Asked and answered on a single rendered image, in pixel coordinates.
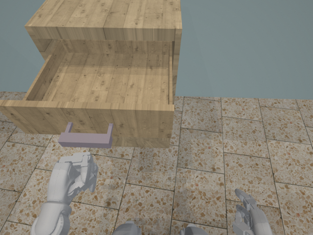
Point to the left robot thigh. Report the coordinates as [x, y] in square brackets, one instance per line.
[127, 229]

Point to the left robot hand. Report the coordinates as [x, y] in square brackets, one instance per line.
[79, 168]

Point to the right robot hand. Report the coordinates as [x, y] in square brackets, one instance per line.
[255, 220]

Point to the cabinet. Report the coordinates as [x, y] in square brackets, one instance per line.
[136, 20]

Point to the handle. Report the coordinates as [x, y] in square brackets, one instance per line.
[88, 140]

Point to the drawer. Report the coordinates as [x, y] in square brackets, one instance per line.
[92, 83]

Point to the robot left forearm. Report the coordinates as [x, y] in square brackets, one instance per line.
[52, 220]

